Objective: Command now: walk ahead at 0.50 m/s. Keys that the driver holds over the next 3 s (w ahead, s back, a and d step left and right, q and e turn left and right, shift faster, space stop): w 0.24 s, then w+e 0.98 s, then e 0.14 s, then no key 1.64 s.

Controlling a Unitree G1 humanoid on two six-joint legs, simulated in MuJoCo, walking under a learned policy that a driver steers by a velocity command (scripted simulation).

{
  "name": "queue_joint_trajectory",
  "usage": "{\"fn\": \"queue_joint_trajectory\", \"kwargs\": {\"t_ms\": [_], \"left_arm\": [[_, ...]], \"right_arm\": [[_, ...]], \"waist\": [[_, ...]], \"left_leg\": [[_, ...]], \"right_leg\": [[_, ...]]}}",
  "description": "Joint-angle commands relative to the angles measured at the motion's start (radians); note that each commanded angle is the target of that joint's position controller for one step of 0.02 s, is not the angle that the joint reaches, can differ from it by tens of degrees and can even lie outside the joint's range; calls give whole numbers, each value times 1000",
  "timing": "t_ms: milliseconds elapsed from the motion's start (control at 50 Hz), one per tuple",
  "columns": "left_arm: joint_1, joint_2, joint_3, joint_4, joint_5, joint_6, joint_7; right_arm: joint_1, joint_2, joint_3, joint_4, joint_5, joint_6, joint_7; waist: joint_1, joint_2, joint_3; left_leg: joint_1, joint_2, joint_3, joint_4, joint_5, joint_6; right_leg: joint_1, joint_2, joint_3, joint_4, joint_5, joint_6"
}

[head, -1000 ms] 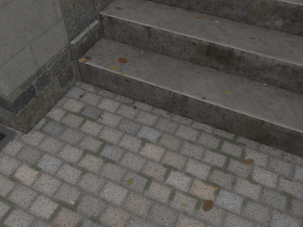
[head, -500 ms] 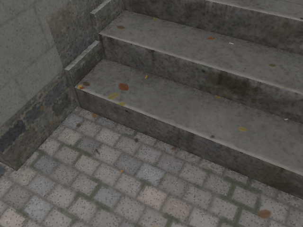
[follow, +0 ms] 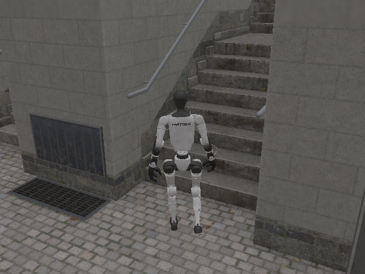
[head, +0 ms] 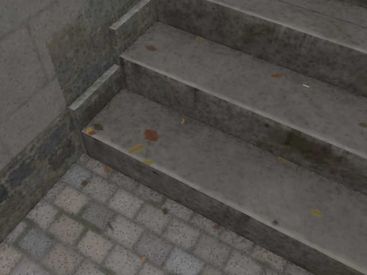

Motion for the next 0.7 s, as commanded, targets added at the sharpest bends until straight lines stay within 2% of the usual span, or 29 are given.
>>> {"fn": "queue_joint_trajectory", "kwargs": {"t_ms": [20,60,100,120,200,220,300,360,380,400,420,440,460,480,500,520,540,560,580,620,640,700], "left_arm": [[42,40,4,-38,20,14,-9],[20,23,-4,-44,27,28,-17],[-59,27,-7,-69,27,35,-23],[-100,25,-10,-81,33,36,-24],[-232,19,-16,-117,12,32,-32],[-277,17,-17,-130,5,30,-31],[-360,18,-20,-159,5,20,-28],[-356,27,-15,-165,6,5,-27],[-311,17,-17,-156,14,-1,-21],[-209,26,-6,-123,12,-8,-12],[-65,57,11,-72,21,-17,-2],[95,134,36,-41,36,-24,12],[166,252,73,-26,41,-18,14],[60,213,65,-40,7,-7,8],[-33,185,58,-65,-3,-1,6],[-75,139,48,-77,-3,-2,3],[-86,102,38,-76,-8,-1,8],[-82,79,29,-70,-14,-3,11],[-64,71,24,-66,-8,-7,9],[-51,108,31,-67,-12,-15,11],[-55,127,37,-78,-6,-15,12],[-9,124,38,-73,-12,0,13]], "right_arm": [[86,-81,-16,-1,17,-21,-6],[141,-89,-19,25,26,-41,-7],[170,-102,-22,41,29,-46,-9],[185,-110,-24,54,33,-45,-14],[259,-84,-13,84,37,-34,-19],[255,-104,-15,85,34,-30,-22],[293,-109,-14,112,22,-33,-35],[284,-106,-15,126,13,-31,-48],[278,-108,-16,129,8,-33,-54],[264,-108,-14,129,9,-28,-55],[263,-104,-10,124,6,-24,-54],[247,-85,2,87,20,-28,-53],[297,-22,14,49,43,-31,-38],[225,-97,-4,59,12,-30,-34],[163,-107,-8,34,15,-37,-24],[116,-96,-5,22,15,-45,-19],[103,-91,-6,19,9,-40,-21],[117,-75,-1,11,-6,-24,-20],[124,-51,4,6,-11,-10,-20],[114,-35,9,-9,-19,7,-16],[86,-28,12,-20,-14,14,-17],[-41,-21,20,-74,-7,24,-20]], "waist": [[-4,111,-115],[5,102,-93],[-2,104,-45],[-9,101,-20],[-43,110,21],[-56,108,33],[-72,102,38],[-59,97,38],[-39,105,0],[4,87,-40],[56,54,-117],[113,-19,-214],[77,-262,-284],[42,-102,-262],[10,-50,-149],[-2,-7,-99],[-27,15,-66],[-47,2,-78],[-55,1,-104],[-69,-6,-112],[-64,-14,-109],[-22,-47,-74]], "left_leg": [[220,266,-286,-278,169,133],[206,268,-257,-311,184,151],[206,257,-227,-354,126,151],[218,256,-227,-372,90,149],[258,220,-172,-393,66,130],[252,209,-155,-399,74,127],[352,239,-115,-379,123,121],[428,267,-71,-302,266,98],[422,276,-46,-229,412,98],[423,249,-7,-80,597,83],[373,213,31,122,659,59],[150,175,71,397,462,23],[-198,-18,81,777,-194,-20],[-280,22,-105,833,-302,0],[-301,72,-116,816,-211,4],[-274,99,-113,759,-142,-4],[-240,116,-119,701,-133,-12],[-190,119,-114,677,-133,-31],[-160,106,-102,661,-148,-47],[-137,92,-79,583,-145,-77],[-138,77,-54,544,-150,-92],[-162,70,-45,374,-77,-112]], "right_leg": [[-139,-70,24,-8,66,0],[-158,-77,10,-49,85,9],[-221,-94,-4,-127,161,23],[-267,-101,-9,-175,194,36],[-287,-86,-36,-388,317,58],[-268,-76,-51,-439,335,61],[-251,-57,-54,-553,347,42],[-222,-36,-55,-594,261,0],[-134,-7,-78,-583,225,-25],[-40,37,-102,-617,201,-46],[125,72,-106,-651,194,-72],[379,-82,101,-667,164,-139],[588,-341,613,-789,215,-292],[540,-321,674,-853,200,-274],[417,-288,520,-858,201,-249],[318,-244,427,-883,335,-230],[258,-206,365,-896,431,-204],[221,-181,312,-894,559,-199],[212,-167,281,-875,656,-200],[167,-134,228,-869,721,-200],[148,-123,217,-860,737,-196],[132,-99,238,-874,612,-165]]}}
